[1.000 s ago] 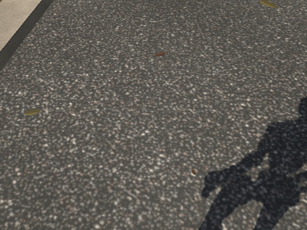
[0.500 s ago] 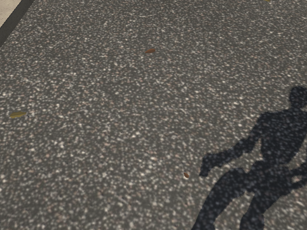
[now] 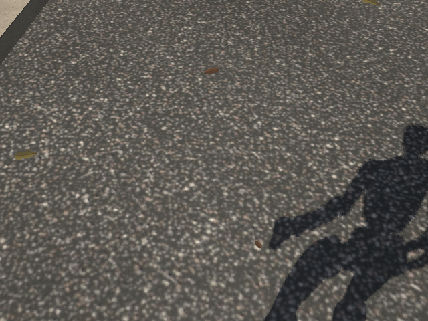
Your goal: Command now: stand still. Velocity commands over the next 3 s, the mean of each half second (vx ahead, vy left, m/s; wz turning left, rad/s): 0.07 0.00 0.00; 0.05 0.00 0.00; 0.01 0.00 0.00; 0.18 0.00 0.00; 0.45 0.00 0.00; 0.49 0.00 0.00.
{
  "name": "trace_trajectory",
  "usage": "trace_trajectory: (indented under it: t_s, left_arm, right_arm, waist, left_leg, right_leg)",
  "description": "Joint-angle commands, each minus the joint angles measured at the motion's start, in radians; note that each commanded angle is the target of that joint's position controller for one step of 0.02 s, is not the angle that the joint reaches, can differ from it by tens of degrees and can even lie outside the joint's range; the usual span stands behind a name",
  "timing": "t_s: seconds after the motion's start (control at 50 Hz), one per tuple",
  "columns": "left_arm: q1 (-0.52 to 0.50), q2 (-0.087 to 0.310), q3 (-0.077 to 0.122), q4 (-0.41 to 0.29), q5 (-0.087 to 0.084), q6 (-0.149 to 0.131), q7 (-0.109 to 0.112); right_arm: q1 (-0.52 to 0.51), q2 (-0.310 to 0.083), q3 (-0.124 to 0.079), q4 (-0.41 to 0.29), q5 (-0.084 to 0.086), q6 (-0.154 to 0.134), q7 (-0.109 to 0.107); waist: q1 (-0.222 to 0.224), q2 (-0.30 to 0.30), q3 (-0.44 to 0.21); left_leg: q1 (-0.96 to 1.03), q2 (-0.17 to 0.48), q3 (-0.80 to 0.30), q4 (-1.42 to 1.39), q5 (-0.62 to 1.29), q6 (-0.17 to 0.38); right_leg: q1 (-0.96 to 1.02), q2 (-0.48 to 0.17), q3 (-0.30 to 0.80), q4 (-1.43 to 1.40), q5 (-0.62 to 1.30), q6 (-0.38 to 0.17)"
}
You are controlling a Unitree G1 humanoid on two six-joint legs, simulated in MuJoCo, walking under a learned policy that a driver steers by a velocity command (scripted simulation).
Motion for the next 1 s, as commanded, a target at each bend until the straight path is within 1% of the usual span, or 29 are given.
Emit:
trace_trajectory:
  t_s: [0.02,0.24,0.26,0.28,0.3,0.34,0.38,0.42,0.44,0.46,0.48,0.5,0.52,0.54,0.56,0.58,0.62,0.64,0.68,0.7,0.72,0.74,0.76,0.78,0.8,0.82,0.84,0.92,1.0]
  left_arm:
    - [-0.037,0.128,0.021,-0.043,-0.001,-0.012,0.004]
    - [-0.032,0.136,0.017,-0.021,0.000,-0.010,0.004]
    - [-0.007,0.150,0.023,-0.011,0.005,-0.007,0.008]
    - [0.016,0.181,0.038,-0.007,0.019,-0.006,0.016]
    - [0.021,0.187,0.045,-0.008,0.032,-0.008,0.025]
    - [-0.003,0.126,0.035,-0.022,0.046,-0.014,0.044]
    - [-0.033,0.056,0.019,-0.046,0.042,-0.022,0.059]
    - [-0.016,0.055,0.019,-0.064,0.027,-0.029,0.064]
    - [0.008,0.066,0.019,-0.064,0.016,-0.033,0.063]
    - [0.040,0.102,0.023,-0.056,0.006,-0.036,0.058]
    - [0.132,0.174,0.040,-0.034,0.007,-0.044,0.053]
    - [0.290,0.225,0.054,-0.001,0.022,-0.053,0.044]
    - [0.411,0.219,0.056,0.018,0.048,-0.068,0.044]
    - [0.441,0.218,0.060,0.031,0.064,-0.078,0.056]
    - [0.375,0.185,0.054,0.016,0.059,-0.072,0.063]
    - [0.265,0.134,0.040,-0.023,0.044,-0.063,0.068]
    - [0.123,0.069,0.011,-0.073,0.014,-0.044,0.069]
    - [0.056,0.074,0.005,-0.099,0.009,-0.038,0.059]
    - [-0.001,0.129,0.011,-0.114,0.004,-0.028,0.020]
    - [0.004,0.138,0.010,-0.103,0.011,-0.022,-0.007]
    - [0.042,0.120,0.004,-0.086,0.010,-0.015,-0.029]
    - [0.108,0.101,0.003,-0.070,0.007,-0.010,-0.039]
    - [0.261,0.090,0.013,-0.051,-0.001,-0.008,-0.028]
    - [0.300,0.068,0.007,-0.046,-0.004,-0.002,-0.002]
    - [0.237,0.076,0.008,-0.065,0.000,0.016,0.020]
    - [0.214,0.080,0.007,-0.076,-0.001,0.030,0.030]
    - [0.223,0.093,0.009,-0.072,-0.002,0.036,0.032]
    - [0.194,0.084,0.004,-0.071,-0.006,0.036,0.029]
    - [0.179,0.093,0.002,-0.071,-0.005,0.036,0.029]
  right_arm:
    - [0.019,-0.128,-0.023,-0.035,0.000,-0.010,-0.001]
    - [0.021,-0.141,-0.019,-0.023,-0.002,-0.008,0.000]
    - [0.049,-0.155,-0.024,-0.013,-0.008,-0.005,-0.003]
    - [0.074,-0.185,-0.036,-0.006,-0.026,-0.002,-0.011]
    - [0.091,-0.189,-0.042,-0.004,-0.045,-0.002,-0.022]
    - [0.117,-0.156,-0.039,-0.007,-0.062,-0.015,-0.044]
    - [0.104,-0.134,-0.032,-0.016,-0.044,-0.028,-0.057]
    - [0.007,-0.147,-0.027,-0.044,-0.016,-0.022,-0.056]
    - [-0.025,-0.149,-0.024,-0.052,-0.016,-0.014,-0.052]
    - [-0.001,-0.144,-0.023,-0.060,-0.024,-0.008,-0.048]
    - [0.025,-0.134,-0.019,-0.059,-0.032,-0.006,-0.043]
    - [0.041,-0.087,-0.007,-0.055,-0.037,-0.005,-0.037]
    - [0.012,-0.068,-0.004,-0.064,-0.040,-0.008,-0.040]
    - [-0.013,-0.068,-0.004,-0.078,-0.041,-0.012,-0.046]
    - [-0.031,-0.092,-0.012,-0.080,-0.046,-0.011,-0.055]
    - [-0.032,-0.092,-0.015,-0.081,-0.054,-0.011,-0.061]
    - [-0.001,-0.013,0.002,-0.068,-0.074,-0.007,-0.059]
    - [0.045,0.009,0.007,-0.045,-0.069,0.000,-0.040]
    - [0.104,-0.021,0.000,-0.013,-0.021,0.007,0.007]
    - [0.129,-0.035,-0.002,-0.005,-0.012,0.003,0.018]
    - [0.147,-0.051,-0.006,-0.002,-0.018,-0.004,0.016]
    - [0.141,-0.119,-0.020,-0.017,-0.024,-0.016,0.000]
    - [0.021,-0.201,-0.023,-0.065,-0.002,-0.037,-0.007]
    - [-0.077,-0.176,-0.012,-0.081,-0.008,-0.045,0.008]
    - [-0.126,-0.135,-0.005,-0.078,-0.007,-0.034,0.024]
    - [-0.119,-0.127,-0.007,-0.076,0.005,-0.032,0.032]
    - [-0.108,-0.136,-0.014,-0.070,0.013,-0.028,0.038]
    - [-0.063,-0.136,-0.025,-0.050,-0.006,-0.030,0.029]
    - [-0.081,-0.129,-0.029,-0.057,0.000,-0.030,0.024]
  waist:
    - [0.000,0.011,-0.068]
    - [0.002,0.012,-0.062]
    - [0.001,0.016,-0.057]
    - [-0.001,0.030,-0.018]
    - [-0.007,0.045,0.034]
    - [-0.030,0.074,0.065]
    - [-0.039,0.124,0.057]
    - [0.005,0.094,0.028]
    - [0.026,0.062,0.006]
    - [0.014,-0.007,-0.057]
    - [0.031,-0.087,-0.110]
    - [0.083,-0.151,-0.140]
    - [0.139,-0.168,-0.087]
    - [0.135,-0.107,-0.042]
    - [0.102,-0.048,-0.022]
    - [0.056,-0.024,-0.020]
    - [-0.040,-0.028,-0.009]
    - [-0.082,-0.021,-0.005]
    - [-0.118,-0.061,-0.013]
    - [-0.123,-0.064,-0.015]
    - [-0.118,-0.051,-0.033]
    - [-0.087,0.005,-0.073]
    - [0.035,0.100,-0.122]
    - [0.083,0.138,-0.124]
    - [0.074,0.100,-0.105]
    - [0.060,0.069,-0.081]
    - [0.048,0.064,-0.077]
    - [0.009,0.037,-0.082]
    - [0.002,0.024,-0.094]
  left_leg:
    - [-0.075,0.021,-0.022,-0.099,0.224,0.036]
    - [-0.073,0.025,-0.025,-0.111,0.212,0.039]
    - [-0.075,0.028,-0.033,-0.133,0.095,0.052]
    - [-0.094,0.040,-0.059,-0.162,-0.094,0.090]
    - [-0.107,0.067,-0.106,-0.195,-0.230,0.133]
    - [-0.044,0.135,-0.207,-0.251,-0.286,0.207]
    - [0.053,0.217,-0.296,-0.303,-0.166,0.256]
    - [0.047,0.223,-0.253,-0.246,0.096,0.235]
    - [0.003,0.184,-0.197,-0.189,0.190,0.198]
    - [-0.042,0.083,-0.088,-0.075,0.226,0.127]
    - [-0.148,-0.023,0.004,0.093,0.165,0.047]
    - [-0.276,-0.053,0.004,0.284,-0.103,-0.011]
    - [-0.461,-0.023,-0.062,0.532,-0.386,-0.032]
    - [-0.546,0.024,-0.132,0.667,-0.418,-0.031]
    - [-0.535,0.066,-0.136,0.699,-0.366,-0.031]
    - [-0.474,0.077,-0.119,0.662,-0.301,-0.030]
    - [-0.281,0.099,-0.076,0.462,-0.151,-0.051]
    - [-0.139,0.085,-0.030,0.327,-0.052,-0.069]
    - [0.047,0.034,0.038,0.170,0.160,-0.087]
    - [0.111,0.018,0.053,0.098,0.271,-0.079]
    - [0.141,0.014,0.059,0.043,0.325,-0.060]
    - [0.155,0.052,0.022,0.036,0.527,-0.012]
    - [0.120,0.122,-0.068,-0.010,0.788,0.108]
    - [0.053,0.154,-0.110,-0.028,0.772,0.168]
    - [-0.012,0.132,-0.100,-0.036,0.634,0.141]
    - [-0.027,0.106,-0.080,-0.045,0.539,0.104]
    - [-0.011,0.088,-0.072,-0.039,0.480,0.087]
    - [0.030,0.060,-0.038,-0.012,0.486,0.077]
    - [0.045,0.050,-0.027,-0.002,0.512,0.074]
  right_leg:
    - [0.105,-0.023,0.034,-0.069,0.224,-0.035]
    - [0.110,-0.020,0.034,-0.083,0.220,-0.034]
    - [0.110,-0.018,0.034,-0.096,0.097,-0.042]
    - [0.080,-0.013,0.041,-0.106,-0.123,-0.062]
    - [0.025,-0.017,0.061,-0.120,-0.264,-0.087]
    - [-0.050,-0.018,0.085,-0.102,-0.275,-0.121]
    - [-0.081,0.016,0.027,-0.008,-0.111,-0.105]
    - [0.008,0.028,-0.006,-0.040,-0.009,-0.090]
    - [0.099,0.022,-0.001,-0.068,0.113,-0.087]
    - [0.214,-0.012,0.056,-0.046,0.384,-0.111]
    - [0.357,-0.077,0.176,-0.062,0.591,-0.180]
    - [0.464,-0.217,0.356,-0.106,0.808,-0.287]
    - [0.517,-0.357,0.480,-0.164,0.936,-0.363]
    - [0.512,-0.399,0.465,-0.185,0.945,-0.377]
    - [0.439,-0.387,0.398,-0.209,0.882,-0.350]
    - [0.343,-0.336,0.327,-0.234,0.804,-0.316]
    - [0.156,-0.202,0.176,-0.268,0.674,-0.221]
    - [0.037,-0.126,0.097,-0.265,0.629,-0.170]
    - [-0.090,-0.090,0.078,-0.216,0.532,-0.152]
    - [-0.131,-0.089,0.090,-0.179,0.456,-0.147]
    - [-0.127,-0.081,0.096,-0.131,0.410,-0.131]
    - [-0.092,-0.066,0.100,-0.080,0.357,-0.098]
    - [-0.004,0.003,0.040,-0.045,0.208,-0.033]
    - [0.035,0.027,0.009,-0.039,0.073,0.008]
    - [0.086,0.026,-0.003,-0.042,0.056,0.031]
    - [0.062,0.023,-0.002,-0.034,0.069,0.026]
    - [0.046,0.010,0.009,-0.050,0.074,0.021]
    - [0.025,0.002,0.013,-0.075,0.110,0.014]
    - [0.022,-0.008,0.014,-0.076,0.152,0.020]
Next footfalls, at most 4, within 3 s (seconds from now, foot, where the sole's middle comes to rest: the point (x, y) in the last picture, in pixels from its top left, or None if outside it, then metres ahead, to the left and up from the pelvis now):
0.74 left None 0.12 0.13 -0.77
2.38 right None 0.52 -0.15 -0.88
2.84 left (193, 256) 0.75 0.11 -0.88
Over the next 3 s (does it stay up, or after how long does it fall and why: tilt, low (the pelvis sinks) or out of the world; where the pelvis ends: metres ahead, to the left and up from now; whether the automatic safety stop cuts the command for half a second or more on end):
stays up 0.67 0.02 -0.10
